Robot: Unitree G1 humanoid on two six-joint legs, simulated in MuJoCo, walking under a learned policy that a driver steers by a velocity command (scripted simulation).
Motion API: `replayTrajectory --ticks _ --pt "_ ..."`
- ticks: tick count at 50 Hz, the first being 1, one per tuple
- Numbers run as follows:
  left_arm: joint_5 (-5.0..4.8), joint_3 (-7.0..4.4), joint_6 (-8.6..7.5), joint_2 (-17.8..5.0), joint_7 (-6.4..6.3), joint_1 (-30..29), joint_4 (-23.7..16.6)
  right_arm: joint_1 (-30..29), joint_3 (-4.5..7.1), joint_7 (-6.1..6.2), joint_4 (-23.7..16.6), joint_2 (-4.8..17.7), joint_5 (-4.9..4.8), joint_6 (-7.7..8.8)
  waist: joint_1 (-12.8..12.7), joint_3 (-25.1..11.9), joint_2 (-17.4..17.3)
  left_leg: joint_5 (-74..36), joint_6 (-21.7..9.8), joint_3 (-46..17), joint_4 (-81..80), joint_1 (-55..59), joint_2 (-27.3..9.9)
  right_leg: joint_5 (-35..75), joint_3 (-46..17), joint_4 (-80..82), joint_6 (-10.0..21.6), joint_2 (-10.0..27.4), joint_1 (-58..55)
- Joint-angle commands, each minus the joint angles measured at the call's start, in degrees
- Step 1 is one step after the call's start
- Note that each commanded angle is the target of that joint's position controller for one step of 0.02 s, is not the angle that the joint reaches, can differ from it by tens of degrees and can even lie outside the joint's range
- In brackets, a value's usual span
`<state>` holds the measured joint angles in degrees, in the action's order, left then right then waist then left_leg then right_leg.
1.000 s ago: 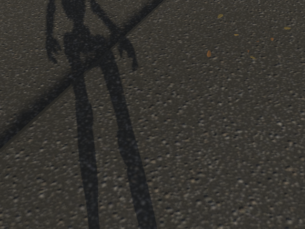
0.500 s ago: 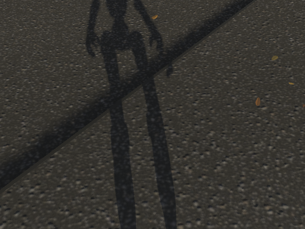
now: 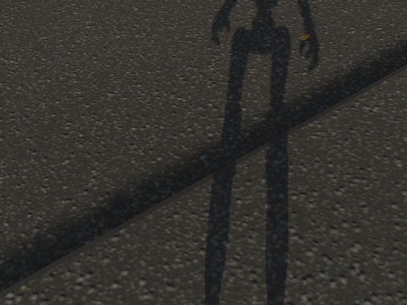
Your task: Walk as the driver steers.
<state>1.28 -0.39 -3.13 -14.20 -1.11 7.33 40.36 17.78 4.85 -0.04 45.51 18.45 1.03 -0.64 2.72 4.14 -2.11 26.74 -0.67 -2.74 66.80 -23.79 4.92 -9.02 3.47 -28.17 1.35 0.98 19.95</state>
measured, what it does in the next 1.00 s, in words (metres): steps on the spot, turning right: left foot, then right foot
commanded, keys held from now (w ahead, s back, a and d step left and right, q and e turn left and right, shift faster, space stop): q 0.12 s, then e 0.88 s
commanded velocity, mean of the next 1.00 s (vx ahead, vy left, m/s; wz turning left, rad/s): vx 0.05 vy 0.00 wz -0.18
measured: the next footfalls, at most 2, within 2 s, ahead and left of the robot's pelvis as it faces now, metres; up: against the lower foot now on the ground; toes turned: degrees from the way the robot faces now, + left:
left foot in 0.30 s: +0.12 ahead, +0.13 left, +0.00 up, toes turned +5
right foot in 0.68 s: +0.05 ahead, -0.08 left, +0.00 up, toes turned -8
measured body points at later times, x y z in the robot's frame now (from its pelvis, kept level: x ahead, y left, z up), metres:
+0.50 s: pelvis +0.05 +0.02 +0.00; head +0.06 +0.04 +0.45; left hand +0.09 +0.28 -0.14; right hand +0.22 -0.21 -0.09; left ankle +0.08 +0.12 -0.74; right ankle +0.02 -0.09 -0.70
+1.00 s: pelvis +0.01 -0.01 +0.01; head +0.04 -0.04 +0.46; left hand +0.18 +0.24 -0.10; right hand +0.05 -0.31 -0.12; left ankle +0.06 +0.14 -0.68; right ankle +0.01 -0.07 -0.74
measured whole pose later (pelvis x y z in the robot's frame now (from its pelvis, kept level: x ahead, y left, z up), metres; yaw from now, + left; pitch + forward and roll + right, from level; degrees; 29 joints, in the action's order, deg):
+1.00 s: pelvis +0.01 -0.01 +0.01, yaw -17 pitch +1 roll +2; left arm 0.4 -4.1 2.6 -16.4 -0.1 14.7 42.4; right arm 9.8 3.5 1.3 44.8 16.8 1.1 -3.5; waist -0.8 3.3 -1.2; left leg 21.4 2.7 -2.7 52.3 -25.8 0.5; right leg -10.6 -6.9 -23.9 5.1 -6.2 13.2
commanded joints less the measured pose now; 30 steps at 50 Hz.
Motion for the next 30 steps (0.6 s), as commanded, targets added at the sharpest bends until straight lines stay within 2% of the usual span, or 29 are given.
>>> replayTrajectory --ticks 1,5,8,10,12,13,14,15,16,17,18,19,20,22,24,27,30 --pt "-0.16 -2.07 -0.42 -6.85 -0.21 5.33 -1.23 4.84 0.72 -1.31 -3.0 2.51 0.18 -1.5 -0.94 -8.57 10.25 -3.64 1.78 -0.34 1.97 -4.97 -2.79 38.87 -9.04 8.81 9.45 14.98 -11.44" --pt "0.03 -2.68 0.06 -7.61 -0.4 4.76 -0.83 0.0 0.08 -1.94 -5.6 1.36 0.45 -2.45 -0.7 -7.84 10.06 -8.52 2.03 1.23 -5.01 -6.21 -4.77 32.39 -4.06 10.89 10.3 15.9 -9.67" --pt "0.05 -2.88 0.45 -7.89 -0.03 5.76 0.15 -3.53 -1.1 -2.51 -7.13 -0.41 0.45 -2.57 -1.69 -7.73 10.71 -11.69 1.26 2.2 -15.96 0.31 -5.04 27.44 -1.0 10.83 9.61 14.26 -6.28" --pt "0.11 -3.14 0.72 -8.69 0.58 7.12 1.22 -4.6 -1.61 -2.16 -7.16 -0.72 0.32 -2.34 -2.53 -8.26 11.34 -10.51 0.7 3.0 -22.14 4.27 -3.74 25.86 -1.46 9.68 9.5 14.04 -6.41" --pt "-0.15 -3.01 1.3 -8.55 1.15 7.94 2.29 -4.65 -2.06 -1.44 -6.5 -0.96 0.39 -1.96 -2.85 -8.15 11.05 -10.61 0.04 3.69 -29.66 7.88 -3.18 21.59 -3.36 8.1 9.12 13.65 -7.14" --pt "-0.6 -2.63 1.66 -7.77 1.34 7.07 2.61 -3.3 -2.43 -1.03 -5.57 -1.71 0.62 -1.54 -1.62 -7.89 9.79 -14.46 -0.59 4.05 -36.97 12.7 -3.29 17.35 -3.76 6.43 7.82 12.48 -5.65" --pt "-0.66 -2.05 1.98 -6.36 1.52 7.26 3.08 -2.39 -2.82 -0.52 -4.83 -1.84 0.94 -0.85 -0.6 -7.37 7.24 -20.42 -0.96 2.95 -46.8 18.89 -4.43 12.34 -4.01 4.9 4.97 10.95 -3.02" --pt "-0.25 -1.29 1.98 -3.66 1.94 10.43 3.17 -1.67 -2.5 0.25 -4.69 1.26 1.85 -0.05 -1.88 -9.2 0.74 -26.75 -1.6 -5.9 -49.87 25.13 -13.88 2.87 -2.9 1.45 1.52 8.08 -0.12" --pt "-0.73 -0.43 2.17 -0.02 2.24 16.03 2.81 -5.86 -2.37 0.92 -6.78 5.31 1.64 0.28 -6.12 -9.66 -9.11 -41.2 -5.78 -15.23 -48.93 24.37 -25.58 -15.65 0.1 -0.88 -1.06 2.78 1.79" --pt "-1.3 -1.09 3.68 -3.26 1.57 14.27 4.4 -7.6 -1.85 1.54 -6.27 4.68 0.12 0.1 -3.21 -8.71 -10.18 -33.51 -10.06 -12.09 -48.9 14.46 -23.9 -19.89 -1.57 -3.82 -0.89 1.54 -4.47" --pt "-1.51 -1.87 4.38 -5.53 1.45 12.16 3.77 -10.11 -2.25 1.63 -6.41 3.51 0.2 0.1 -4.0 -5.43 -9.62 -27.98 -9.4 -10.04 -50.01 12.23 -21.07 -17.94 -1.67 -5.39 -0.74 0.06 -3.6" --pt "-1.35 -2.56 4.65 -6.53 1.44 10.4 3.55 -11.01 -2.27 1.86 -6.2 3.49 0.21 0.03 -3.59 -4.05 -9.75 -26.33 -8.53 -8.12 -50.18 12.4 -19.46 -16.51 -1.48 -7.69 -0.69 -0.94 -1.73" --pt "-1.1 -3.11 4.87 -7.2 1.43 10.22 3.66 -10.26 -2.21 2.22 -5.86 3.64 0.26 0.0 -3.18 -4.14 -10.27 -30.33 -8.82 -6.74 -49.82 13.48 -19.3 -17.32 -1.67 -11.93 -0.72 -1.33 -0.11" --pt "-0.64 -3.59 5.14 -6.15 1.33 12.17 4.34 -8.28 -1.9 2.79 -5.19 3.62 -0.18 -0.07 -3.05 -5.94 -7.09 -40.75 -11.26 -4.85 -47.68 15.86 -20.87 -20.56 -2.4 -21.19 -0.92 -1.58 2.21" --pt "-0.66 -3.7 5.4 -4.6 1.06 12.26 4.1 -8.08 -1.79 3.0 -4.81 2.81 -0.09 -0.28 -3.26 -6.9 -4.32 -42.36 -12.68 -3.37 -46.88 16.54 -22.04 -21.56 -2.78 -25.62 -1.29 -0.88 3.65" --pt "-0.72 -3.62 6.14 -3.49 1.39 10.66 3.15 -10.02 -1.59 2.81 -4.68 2.07 0.56 -0.69 -3.11 -6.26 -6.01 -36.6 -11.95 -0.8 -46.33 14.99 -21.13 -19.92 -1.49 -21.15 -1.41 -0.48 2.2" --pt "-1.15 -3.77 6.43 -3.77 2.07 10.43 2.04 -10.26 -0.76 2.3 -4.14 3.51 0.66 -0.93 -2.82 -7.66 -7.19 -34.28 -11.32 -0.28 -44.6 14.43 -22.02 -17.51 -0.02 -14.82 -0.54 -0.84 -1.57"
Velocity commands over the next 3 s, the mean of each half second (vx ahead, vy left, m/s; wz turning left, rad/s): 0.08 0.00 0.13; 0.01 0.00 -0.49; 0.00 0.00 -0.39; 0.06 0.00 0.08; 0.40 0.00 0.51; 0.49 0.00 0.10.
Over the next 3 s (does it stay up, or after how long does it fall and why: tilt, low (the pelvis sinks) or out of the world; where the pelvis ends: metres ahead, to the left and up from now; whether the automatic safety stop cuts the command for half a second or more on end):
stays up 0.53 0.00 0.01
